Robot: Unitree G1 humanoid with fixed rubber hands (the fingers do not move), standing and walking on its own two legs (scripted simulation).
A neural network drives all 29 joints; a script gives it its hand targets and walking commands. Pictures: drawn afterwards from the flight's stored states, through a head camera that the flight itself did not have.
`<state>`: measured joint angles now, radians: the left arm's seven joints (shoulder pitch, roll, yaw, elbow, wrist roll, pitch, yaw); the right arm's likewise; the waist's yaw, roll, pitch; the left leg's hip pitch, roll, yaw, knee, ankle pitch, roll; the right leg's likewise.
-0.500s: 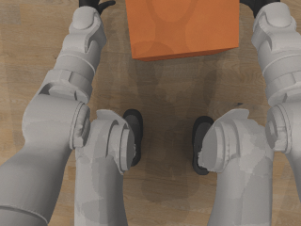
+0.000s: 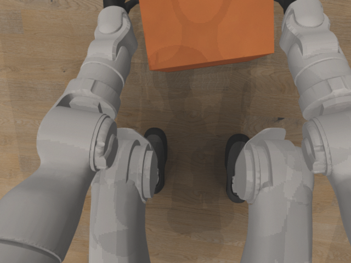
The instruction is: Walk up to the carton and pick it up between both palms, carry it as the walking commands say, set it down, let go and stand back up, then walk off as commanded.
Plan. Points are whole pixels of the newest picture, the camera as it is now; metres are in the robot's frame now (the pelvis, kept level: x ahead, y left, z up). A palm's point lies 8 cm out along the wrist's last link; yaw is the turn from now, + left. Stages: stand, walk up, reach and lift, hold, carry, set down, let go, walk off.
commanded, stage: reach and lift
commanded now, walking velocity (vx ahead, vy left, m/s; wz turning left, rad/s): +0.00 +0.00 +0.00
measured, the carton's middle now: (204, 25) +0.51 -0.03 -0.25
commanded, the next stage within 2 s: none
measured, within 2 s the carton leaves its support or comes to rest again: leaves its support in 0.42 s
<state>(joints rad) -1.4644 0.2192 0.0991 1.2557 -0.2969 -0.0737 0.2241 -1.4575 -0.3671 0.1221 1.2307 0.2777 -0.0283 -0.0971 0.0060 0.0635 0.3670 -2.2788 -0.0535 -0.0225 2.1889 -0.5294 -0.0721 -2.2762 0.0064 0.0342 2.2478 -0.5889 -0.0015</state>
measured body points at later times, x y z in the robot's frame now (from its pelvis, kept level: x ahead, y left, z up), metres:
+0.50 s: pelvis +0.01 +0.00 -0.01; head +0.35 -0.05 +0.27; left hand +0.54 +0.12 -0.16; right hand +0.53 -0.18 -0.18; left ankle +0.13 +0.14 -0.33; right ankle +0.11 -0.12 -0.33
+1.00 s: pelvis -0.02 +0.01 +0.02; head +0.33 -0.04 +0.29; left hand +0.54 +0.12 -0.10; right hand +0.54 -0.18 -0.12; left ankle +0.13 +0.14 -0.33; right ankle +0.11 -0.12 -0.33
